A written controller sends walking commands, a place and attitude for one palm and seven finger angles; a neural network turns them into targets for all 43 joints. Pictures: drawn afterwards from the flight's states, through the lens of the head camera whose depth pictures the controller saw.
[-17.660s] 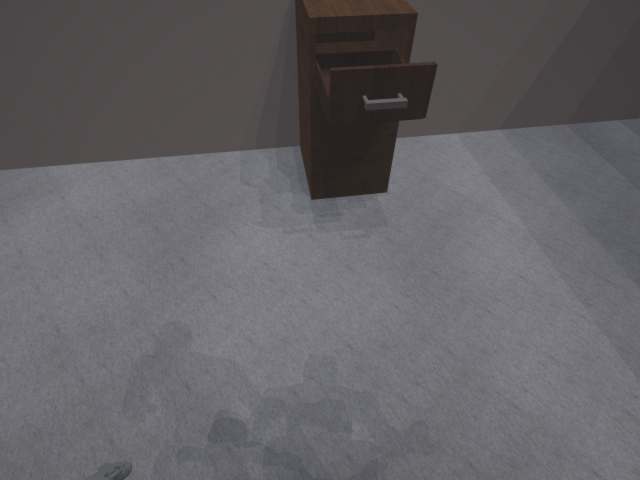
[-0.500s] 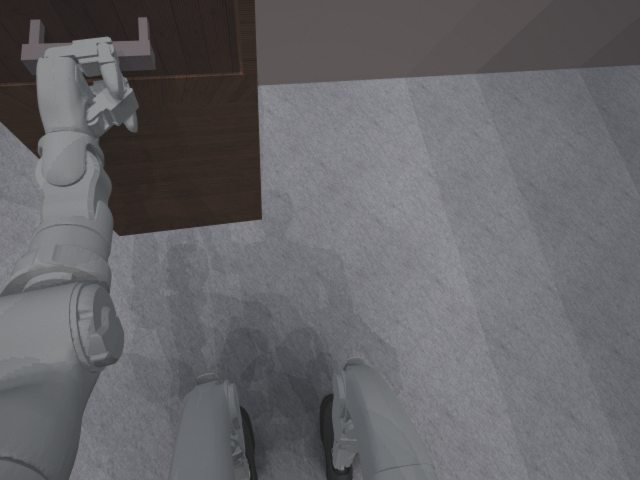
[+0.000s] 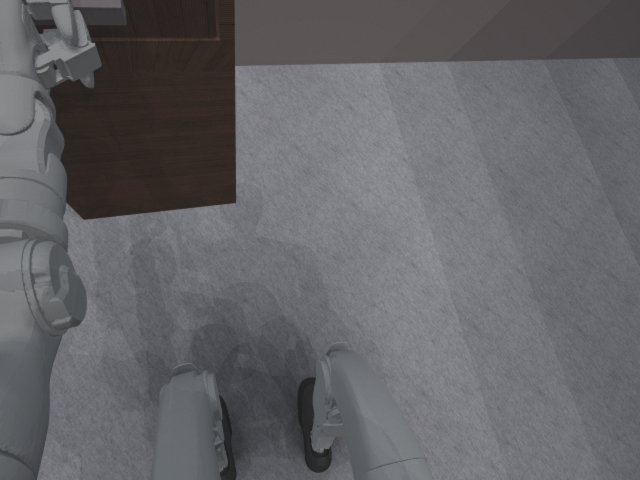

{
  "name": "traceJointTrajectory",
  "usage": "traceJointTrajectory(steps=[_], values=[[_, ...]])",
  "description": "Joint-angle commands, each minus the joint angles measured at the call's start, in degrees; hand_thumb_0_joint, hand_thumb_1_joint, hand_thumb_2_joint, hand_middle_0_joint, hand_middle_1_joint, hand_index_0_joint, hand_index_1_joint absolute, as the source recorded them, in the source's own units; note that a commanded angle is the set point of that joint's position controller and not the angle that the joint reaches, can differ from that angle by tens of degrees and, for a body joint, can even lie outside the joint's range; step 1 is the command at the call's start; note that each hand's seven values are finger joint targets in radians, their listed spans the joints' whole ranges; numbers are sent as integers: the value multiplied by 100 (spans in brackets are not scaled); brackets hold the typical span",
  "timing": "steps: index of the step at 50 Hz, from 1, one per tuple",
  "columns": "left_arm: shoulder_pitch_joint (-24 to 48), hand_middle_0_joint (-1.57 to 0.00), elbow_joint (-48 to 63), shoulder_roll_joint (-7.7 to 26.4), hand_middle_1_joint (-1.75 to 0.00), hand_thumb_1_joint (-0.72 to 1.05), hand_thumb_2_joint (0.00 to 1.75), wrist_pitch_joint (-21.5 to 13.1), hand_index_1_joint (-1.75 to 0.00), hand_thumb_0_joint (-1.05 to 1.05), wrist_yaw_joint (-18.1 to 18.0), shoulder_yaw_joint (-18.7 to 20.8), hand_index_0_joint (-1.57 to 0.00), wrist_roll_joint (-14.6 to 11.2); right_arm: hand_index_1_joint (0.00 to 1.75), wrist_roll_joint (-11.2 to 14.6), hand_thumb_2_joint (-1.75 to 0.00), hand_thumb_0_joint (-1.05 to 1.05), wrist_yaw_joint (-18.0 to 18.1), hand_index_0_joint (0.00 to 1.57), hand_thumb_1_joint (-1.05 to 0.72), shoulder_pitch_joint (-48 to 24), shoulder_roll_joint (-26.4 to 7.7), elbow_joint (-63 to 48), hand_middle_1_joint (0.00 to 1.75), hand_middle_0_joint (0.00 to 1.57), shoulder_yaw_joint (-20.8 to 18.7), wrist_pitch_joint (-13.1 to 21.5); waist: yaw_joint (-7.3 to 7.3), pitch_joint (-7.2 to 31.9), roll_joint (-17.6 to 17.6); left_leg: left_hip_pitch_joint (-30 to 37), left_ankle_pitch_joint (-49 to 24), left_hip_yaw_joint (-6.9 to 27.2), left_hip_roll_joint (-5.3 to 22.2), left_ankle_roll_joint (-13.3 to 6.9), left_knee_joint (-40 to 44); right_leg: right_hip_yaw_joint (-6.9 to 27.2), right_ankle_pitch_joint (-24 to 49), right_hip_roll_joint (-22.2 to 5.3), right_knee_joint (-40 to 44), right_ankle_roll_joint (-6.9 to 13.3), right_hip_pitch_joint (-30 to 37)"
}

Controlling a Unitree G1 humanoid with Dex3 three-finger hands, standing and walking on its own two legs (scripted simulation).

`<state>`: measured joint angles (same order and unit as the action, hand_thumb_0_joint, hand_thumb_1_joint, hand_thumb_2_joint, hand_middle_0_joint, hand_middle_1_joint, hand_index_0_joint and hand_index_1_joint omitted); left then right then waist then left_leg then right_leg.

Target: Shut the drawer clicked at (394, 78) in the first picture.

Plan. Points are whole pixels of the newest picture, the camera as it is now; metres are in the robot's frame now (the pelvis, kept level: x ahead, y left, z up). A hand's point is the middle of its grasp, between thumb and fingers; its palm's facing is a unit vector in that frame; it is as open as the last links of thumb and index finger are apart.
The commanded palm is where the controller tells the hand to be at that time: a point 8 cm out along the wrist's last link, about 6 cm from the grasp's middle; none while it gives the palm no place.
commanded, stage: pull the fist back off the drawer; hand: left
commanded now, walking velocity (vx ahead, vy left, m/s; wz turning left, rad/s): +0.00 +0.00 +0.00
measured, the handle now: out of the picture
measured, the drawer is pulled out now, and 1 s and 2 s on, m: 0.00 0.00 0.00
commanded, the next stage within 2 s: draw the hand back to the body in 0.62 s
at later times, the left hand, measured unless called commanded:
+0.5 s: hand (88, 50) +0.58 +0.18 +0.06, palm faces +0.06 -1.00 -0.03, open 3.0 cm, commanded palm +0.56 +0.19 +0.06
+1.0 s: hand (28, 74) +0.49 +0.19 +0.13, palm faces +0.07 -1.00 -0.06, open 3.3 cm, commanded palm +0.46 +0.24 +0.13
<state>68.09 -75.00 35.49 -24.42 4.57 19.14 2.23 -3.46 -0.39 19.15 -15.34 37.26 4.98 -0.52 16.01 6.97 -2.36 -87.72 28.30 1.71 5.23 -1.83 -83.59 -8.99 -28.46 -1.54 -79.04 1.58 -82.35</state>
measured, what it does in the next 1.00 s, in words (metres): rises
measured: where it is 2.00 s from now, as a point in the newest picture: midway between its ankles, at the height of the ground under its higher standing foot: (269, 449)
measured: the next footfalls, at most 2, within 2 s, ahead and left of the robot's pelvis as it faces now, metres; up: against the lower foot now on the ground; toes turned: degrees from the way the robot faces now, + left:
none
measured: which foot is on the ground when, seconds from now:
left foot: down 0.00-1.00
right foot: down 0.00-1.00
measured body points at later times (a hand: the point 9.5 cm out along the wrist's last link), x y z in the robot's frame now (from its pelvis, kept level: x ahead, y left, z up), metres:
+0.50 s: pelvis +0.01 +0.01 +0.01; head +0.20 +0.05 +0.41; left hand +0.57 +0.23 +0.06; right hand +0.00 -0.24 -0.09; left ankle +0.08 +0.11 -0.57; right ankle +0.07 -0.12 -0.57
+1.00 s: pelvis +0.07 +0.00 +0.09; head +0.21 +0.01 +0.52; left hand +0.48 +0.25 +0.13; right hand +0.15 -0.24 -0.04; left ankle +0.07 +0.11 -0.57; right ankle +0.07 -0.12 -0.57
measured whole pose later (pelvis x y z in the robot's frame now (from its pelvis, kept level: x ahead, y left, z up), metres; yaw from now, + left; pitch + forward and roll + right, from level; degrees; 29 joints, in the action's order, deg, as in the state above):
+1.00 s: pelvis +0.07 +0.00 +0.09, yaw +1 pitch +24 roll -3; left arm 23.5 -31.3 17.5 -18.6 7.1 15.3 -9.5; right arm 1.8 -2.3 18.2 -13.7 31.8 0.9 -5.9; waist 5.1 8.2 -3.0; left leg -58.6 29.0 -2.2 4.3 -1.3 -63.7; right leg -4.9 -28.5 -0.4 -60.3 0.3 -55.6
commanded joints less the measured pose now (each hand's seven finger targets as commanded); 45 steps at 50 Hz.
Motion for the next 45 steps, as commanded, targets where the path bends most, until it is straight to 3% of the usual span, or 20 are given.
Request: traceJointTrajectory(steps=[1,3,6,12,15,17,21,23,25,27,29,31,34,35,36,37,40,42,43,45], values=[[3805,-140,1486,1194,-160,90,90,-309,-160,0,-192,96,-140,-79,30,-11,-90,0,114,20,-90,1244,-1231,-98,30,20,-374,138,524,3128,-1456,2911,429,679,-234,-69,1172,646,-182,405,1180,-24,727],[3836,-140,1534,1050,-160,90,90,-296,-160,0,-166,11,-140,-82,30,-14,-90,0,90,20,-90,1251,-1233,-98,30,20,-383,166,499,3254,-1638,3043,446,720,-239,-51,1184,621,-165,400,1134,-7,616],[3775,-140,1504,1168,-160,90,90,-236,-160,0,-153,136,-140,-88,30,-30,-90,0,83,20,-90,1296,-1257,-95,30,20,-378,172,452,3162,-1529,2988,506,773,-220,-40,1220,585,-172,394,1101,-5,621],[3503,-140,1651,924,-160,90,90,-191,-160,0,-112,153,-140,-134,30,-45,-90,0,8,20,-90,1365,-1259,-102,30,20,-426,170,301,3377,-1619,3396,304,924,-187,2,1299,488,-22,384,1004,17,468],[3221,-140,1576,849,-160,90,90,-113,-160,0,-120,196,-140,-181,30,-41,-90,0,-16,20,-90,1345,-1270,-112,30,20,-442,126,265,3140,-1404,3281,437,921,-176,7,1357,478,-66,381,1051,0,501],[3076,-140,1731,942,-160,90,90,-145,-160,0,-129,336,-140,-182,30,-52,-90,0,-29,20,-90,1367,-1254,-142,30,20,-454,119,160,3343,-1402,3366,192,875,-186,0,1332,481,21,378,1020,7,649],[2488,-140,2100,538,-160,90,90,-228,-160,0,-102,185,-140,-242,30,-33,-90,0,-101,20,-90,1306,-1204,-209,30,20,-527,36,-46,3539,-1539,3891,-282,922,-166,79,1439,421,288,364,1017,27,687],[2194,-140,2093,353,-160,90,90,-246,-160,0,-104,125,-140,-294,30,-17,-90,0,-134,20,-90,1272,-1182,-221,30,20,-541,-15,-63,3403,-1420,3945,-480,887,-161,85,1457,409,381,367,1054,21,732],[1908,-140,2245,448,-160,90,90,-289,-160,0,-118,268,-140,-318,30,-6,-90,0,-148,20,-90,1279,-1157,-246,30,20,-571,-70,-155,3467,-1186,3889,-808,751,-184,62,1406,438,514,379,1123,9,1090],[1631,-140,2488,397,-160,90,90,-378,-160,0,-140,290,-140,-335,30,3,-90,0,-177,20,-90,1250,-1116,-305,30,20,-591,-118,-272,3694,-1307,4072,-1292,651,-198,72,1360,457,743,387,1116,23,1272],[1492,-140,2433,291,-160,90,90,-410,-160,0,-159,247,-140,-347,30,24,-90,0,-202,20,-90,1202,-1075,-270,30,20,-607,-182,-228,3488,-1115,3957,-1412,564,-207,57,1309,486,840,401,1198,-4,1383],[1355,-140,2328,411,-160,90,90,-445,-160,0,-173,369,-140,-328,30,29,-90,0,-187,20,-90,1205,-1054,-280,30,20,-614,-230,-223,3296,-805,3602,-1404,440,-229,12,1255,542,907,408,1251,-30,1701],[1103,-140,2379,268,-160,90,90,-552,-160,0,-148,351,-140,-349,30,35,-90,0,-205,20,-90,1164,-1008,-328,30,20,-633,-293,-320,3376,-866,3716,-1791,382,-258,20,1241,551,1204,409,1220,-18,1845],[1113,-140,2433,202,-160,90,90,-589,-160,0,-127,330,-140,-384,30,35,-90,0,-205,20,-90,1148,-980,-322,30,20,-650,-311,-286,3376,-765,3704,-1893,346,-257,8,1213,564,1352,413,1232,-33,1948],[959,-140,2391,228,-160,90,90,-611,-160,0,-109,381,-140,-386,30,38,-90,0,-200,20,-90,1153,-982,-334,30,20,-664,-340,-327,3416,-683,3674,-1975,314,-269,8,1190,582,1472,411,1222,-36,2062],[696,-140,2725,290,-160,90,90,-656,-160,0,-81,476,-140,-437,30,61,-90,0,-211,20,-90,1141,-988,-434,30,20,-685,-362,-495,3688,-883,3955,-2226,286,-283,20,1261,601,1680,406,1218,-19,2237],[-543,-140,4325,436,-160,90,90,-632,-160,0,52,638,-140,-698,30,204,-90,0,-236,20,-90,959,-930,-787,30,20,-772,-443,-1028,4935,-1261,5112,-3449,189,-316,110,1626,653,2784,405,1419,3,3392],[-1497,-140,4989,121,-160,90,90,-402,-160,0,161,403,-140,-880,30,315,-90,0,-251,20,-90,867,-863,-951,30,20,-792,-455,-1136,4919,-1058,5322,-3801,123,-339,108,1877,646,3224,412,1662,-17,3947],[-1897,-140,5232,-261,-160,90,90,-231,-160,0,223,134,-140,-971,30,394,-90,0,-253,20,-90,798,-817,-1000,30,20,-808,-452,-1077,4616,-857,5338,-3802,81,-337,79,2000,623,3330,421,1844,-54,4038],[-2520,-140,5602,-596,-160,90,90,91,-160,0,283,-101,-140,-1159,30,498,-90,0,-203,20,-90,708,-795,-1052,30,20,-824,-429,-1028,3970,-349,5172,-3461,3,-351,20,2294,594,3386,436,2186,-106,4413]])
